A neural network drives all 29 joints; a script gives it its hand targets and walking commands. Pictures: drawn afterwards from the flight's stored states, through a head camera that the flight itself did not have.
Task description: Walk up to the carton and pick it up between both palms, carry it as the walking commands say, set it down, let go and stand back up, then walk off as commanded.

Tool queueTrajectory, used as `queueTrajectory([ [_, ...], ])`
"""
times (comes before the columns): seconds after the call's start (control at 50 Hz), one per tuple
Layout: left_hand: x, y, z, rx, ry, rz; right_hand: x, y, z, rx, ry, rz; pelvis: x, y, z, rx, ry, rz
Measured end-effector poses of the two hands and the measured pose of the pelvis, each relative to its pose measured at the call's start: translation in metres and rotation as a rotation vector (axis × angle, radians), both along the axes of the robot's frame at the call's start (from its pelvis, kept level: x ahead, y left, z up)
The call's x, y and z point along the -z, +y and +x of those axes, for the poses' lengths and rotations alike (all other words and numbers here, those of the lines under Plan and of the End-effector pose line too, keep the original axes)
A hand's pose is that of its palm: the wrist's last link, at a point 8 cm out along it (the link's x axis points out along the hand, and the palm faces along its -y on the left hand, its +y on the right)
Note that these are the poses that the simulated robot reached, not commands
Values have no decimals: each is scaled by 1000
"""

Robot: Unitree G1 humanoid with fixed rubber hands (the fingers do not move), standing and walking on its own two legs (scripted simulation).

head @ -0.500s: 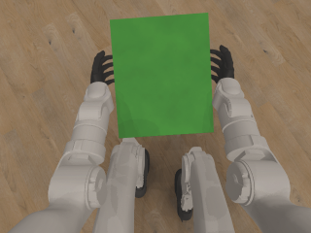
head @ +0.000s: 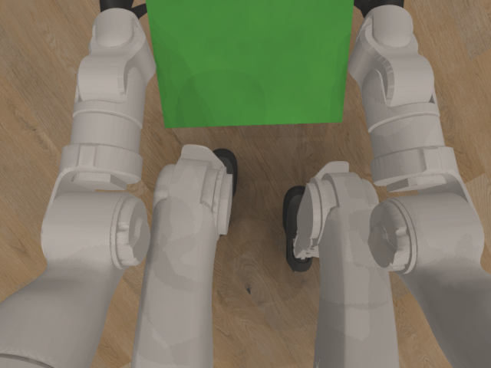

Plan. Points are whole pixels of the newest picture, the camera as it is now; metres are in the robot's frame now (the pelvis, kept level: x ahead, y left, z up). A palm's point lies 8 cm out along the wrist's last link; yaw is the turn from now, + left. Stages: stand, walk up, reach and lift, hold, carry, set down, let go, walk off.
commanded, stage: set down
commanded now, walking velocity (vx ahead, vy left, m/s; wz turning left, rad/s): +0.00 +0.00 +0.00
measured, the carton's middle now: (249, 10) +0.55 +0.07 -0.22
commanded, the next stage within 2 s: none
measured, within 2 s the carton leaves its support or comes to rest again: rests again in 1.08 s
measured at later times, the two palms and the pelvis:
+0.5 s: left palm (137, 10) +0.53 +0.23 -0.22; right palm (357, 9) +0.56 -0.08 -0.21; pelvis +0.01 +0.00 -0.05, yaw -1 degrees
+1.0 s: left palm (140, 4) +0.54 +0.23 -0.23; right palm (356, 6) +0.57 -0.08 -0.23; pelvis +0.01 +0.00 -0.07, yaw -1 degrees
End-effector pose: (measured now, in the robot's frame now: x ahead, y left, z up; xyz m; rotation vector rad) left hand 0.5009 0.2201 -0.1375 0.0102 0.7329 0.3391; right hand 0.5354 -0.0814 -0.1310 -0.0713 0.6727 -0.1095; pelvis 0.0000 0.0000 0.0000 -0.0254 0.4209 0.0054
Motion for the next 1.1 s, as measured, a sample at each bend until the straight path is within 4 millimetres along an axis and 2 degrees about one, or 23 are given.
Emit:
queueTrajectory([
  [0.14, 11, 5, 13, 10, 8, 12, 8, 4, 18, -36, 7, -6, 12, 2, -3, 1, 5, -8],
  [0.3, 49, 1, 24, 49, 35, 8, 45, -3, 22, -42, 36, -18, 34, 5, 3, 4, 35, -24],
  [0.4, 65, 6, 27, 72, 54, 6, 69, -1, 20, -56, 60, -7, 43, 6, 8, 3, 53, -23],
  [0.5, 79, 10, 28, 55, 65, -2, 81, 2, 25, -78, 80, -5, 49, 5, 12, 2, 65, -17],
  [0.76, 86, 9, 37, 64, 71, 6, 94, 0, 33, -82, 72, 24, 65, 3, 14, 14, 59, 8],
  [1.1, 92, 10, 41, 64, 66, -15, 100, -2, 36, -88, 67, 47, 70, 3, 14, 24, 65, 25],
])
